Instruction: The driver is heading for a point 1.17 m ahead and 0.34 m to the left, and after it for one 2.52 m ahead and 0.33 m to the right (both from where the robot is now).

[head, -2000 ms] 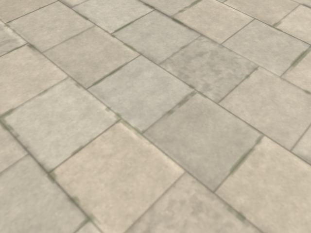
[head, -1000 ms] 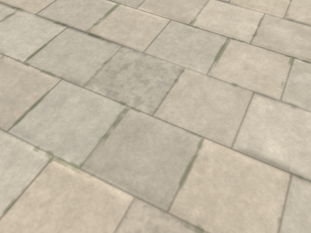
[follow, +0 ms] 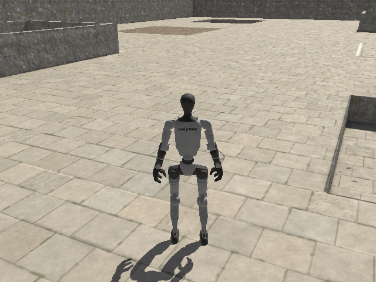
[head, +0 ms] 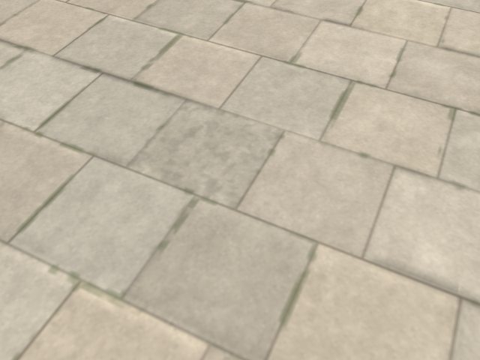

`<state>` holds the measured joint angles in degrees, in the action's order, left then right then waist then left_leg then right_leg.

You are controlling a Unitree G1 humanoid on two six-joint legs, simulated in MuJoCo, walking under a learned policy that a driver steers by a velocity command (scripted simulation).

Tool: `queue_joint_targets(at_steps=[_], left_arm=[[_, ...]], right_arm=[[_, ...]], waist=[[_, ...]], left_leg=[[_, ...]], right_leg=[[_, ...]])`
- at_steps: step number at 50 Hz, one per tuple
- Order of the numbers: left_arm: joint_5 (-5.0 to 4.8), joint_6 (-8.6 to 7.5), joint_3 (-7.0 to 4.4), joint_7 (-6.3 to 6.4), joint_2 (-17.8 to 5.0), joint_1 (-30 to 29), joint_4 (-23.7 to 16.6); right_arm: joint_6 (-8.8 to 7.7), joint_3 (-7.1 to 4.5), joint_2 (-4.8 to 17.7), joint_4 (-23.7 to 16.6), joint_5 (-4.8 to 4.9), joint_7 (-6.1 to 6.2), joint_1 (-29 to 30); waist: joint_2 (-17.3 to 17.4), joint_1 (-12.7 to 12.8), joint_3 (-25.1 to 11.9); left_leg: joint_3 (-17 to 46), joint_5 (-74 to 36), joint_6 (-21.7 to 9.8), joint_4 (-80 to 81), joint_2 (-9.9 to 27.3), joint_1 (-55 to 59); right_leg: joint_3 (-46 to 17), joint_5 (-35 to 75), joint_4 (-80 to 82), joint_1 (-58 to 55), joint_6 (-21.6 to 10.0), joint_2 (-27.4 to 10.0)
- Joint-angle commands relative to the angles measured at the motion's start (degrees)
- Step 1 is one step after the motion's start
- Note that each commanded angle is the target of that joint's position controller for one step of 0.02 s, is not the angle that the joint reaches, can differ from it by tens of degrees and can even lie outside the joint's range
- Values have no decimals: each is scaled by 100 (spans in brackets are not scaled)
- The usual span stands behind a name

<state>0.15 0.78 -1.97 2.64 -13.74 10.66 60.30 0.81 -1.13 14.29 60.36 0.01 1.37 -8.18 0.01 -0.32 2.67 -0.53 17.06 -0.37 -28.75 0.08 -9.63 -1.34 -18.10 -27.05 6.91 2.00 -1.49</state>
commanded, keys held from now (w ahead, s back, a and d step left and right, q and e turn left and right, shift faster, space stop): no key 0.74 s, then w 0.26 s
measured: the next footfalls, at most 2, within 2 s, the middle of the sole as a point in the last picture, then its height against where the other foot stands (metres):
left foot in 1.44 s outside the picture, level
right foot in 1.96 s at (292, 294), level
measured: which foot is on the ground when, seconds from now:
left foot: down 0.00-0.98, up 1.00-1.00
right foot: down 0.00-1.00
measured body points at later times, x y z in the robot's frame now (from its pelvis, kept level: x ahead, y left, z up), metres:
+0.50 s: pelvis -0.02 +0.00 +0.00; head -0.01 +0.01 +0.45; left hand -0.02 +0.25 -0.16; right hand +0.01 -0.25 -0.15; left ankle -0.02 +0.11 -0.74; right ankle -0.04 -0.14 -0.74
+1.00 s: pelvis +0.01 -0.02 -0.01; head +0.01 -0.04 +0.44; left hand +0.00 +0.22 -0.15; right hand +0.00 -0.28 -0.16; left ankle -0.02 +0.11 -0.74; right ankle -0.01 -0.12 -0.74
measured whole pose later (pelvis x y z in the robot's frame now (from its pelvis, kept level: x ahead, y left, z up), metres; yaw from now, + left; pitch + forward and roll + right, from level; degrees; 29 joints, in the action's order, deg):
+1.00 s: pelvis +0.01 -0.02 -0.01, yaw +0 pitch +0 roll +0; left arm -1.0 -4.5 -1.6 1.3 -10.7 19.8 63.5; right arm -1.3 -2.7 13.6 61.2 2.1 1.7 -19.9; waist 1.8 0.2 -1.1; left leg 0.2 21.0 -1.6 -32.8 1.2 -13.0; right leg 2.9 -20.8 -31.2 12.6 -4.3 -0.2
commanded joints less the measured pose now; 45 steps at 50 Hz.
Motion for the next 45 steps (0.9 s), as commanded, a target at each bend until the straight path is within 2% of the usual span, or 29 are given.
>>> queue_joint_targets(at_steps=[1, 17, 37, 38, 39, 40, 41, 42, 43, 44, 45], left_arm=[[5, -40, -91, 27, -602, 141, -53], [5, -89, -1, 50, -404, 496, 330], [-14, -124, 46, 59, -216, 929, 455], [-17, -118, 61, 62, -143, 1048, 512], [-48, -109, 53, 74, -134, 1079, 521], [-70, -115, 38, 87, -162, 1046, 470], [-69, -147, 34, 89, -163, 962, 386], [-65, -213, 50, 69, -75, 856, 291], [-74, -303, 75, 29, 51, 793, 214], [-88, -388, 77, -25, 74, 726, 155], [-128, -457, 51, -80, 36, 730, 119]], right_arm=[[-47, -108, 637, -144, -7, 29, -29], [-70, -65, 477, 10, -5, 65, -384], [-81, -40, 288, 49, 15, 86, -793], [-74, -32, 244, 102, 12, 94, -899], [-57, -65, 324, 113, 45, 112, -933], [-49, -120, 470, 100, 88, 127, -967], [-66, -156, 560, 70, 114, 131, -1022], [-112, -200, 673, 67, 135, 120, -1173], [-169, -259, 814, 86, 154, 104, -1367], [-220, -307, 899, 93, 157, 101, -1474], [-267, -309, 868, 21, 127, 98, -1329]], waist=[[3, 11, -116], [28, 20, 59], [-2, 24, 71], [30, 25, -66], [103, 13, 4], [229, -5, 142], [378, -45, 359], [640, -112, 508], [966, -165, 508], [1092, -187, 530], [1030, -85, 579]], left_leg=[[142, -1522, -100, 445, 175, 64], [200, -733, -125, 663, 155, -172], [185, -875, -152, 631, 129, -217], [158, -230, -166, 686, 87, -164], [179, 776, -239, 723, 48, -255], [336, 1844, -370, 808, 127, -436], [685, 2640, -533, 1021, 369, -609], [1254, 3136, -753, 1304, 766, -596], [1964, 3412, -1022, 1641, 1260, -482], [2577, 3411, -1276, 1915, 1663, -683], [2783, 3229, -1371, 2014, 1834, -836]], right_leg=[[36, 1377, 367, 207, -71, -22], [93, 778, 464, 488, -40, 7], [102, 818, 456, 622, -57, 8], [195, 346, 425, 572, -69, 84], [341, -357, 237, 687, -119, 222], [453, -1073, -27, 916, -198, 324], [478, -1493, -287, 1256, -277, 344], [516, -1440, -686, 1611, -327, 331], [582, -1090, -1228, 1824, -351, 298], [417, -875, -1735, 1776, -426, 132], [285, -952, -2000, 1786, -533, -1]])
Velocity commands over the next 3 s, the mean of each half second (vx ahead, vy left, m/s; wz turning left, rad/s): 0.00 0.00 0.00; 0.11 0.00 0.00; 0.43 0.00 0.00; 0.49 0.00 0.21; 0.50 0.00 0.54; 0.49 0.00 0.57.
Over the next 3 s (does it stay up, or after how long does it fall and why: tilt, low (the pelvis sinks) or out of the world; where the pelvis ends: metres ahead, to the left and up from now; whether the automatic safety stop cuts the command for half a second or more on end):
stays up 1.04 0.18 -0.01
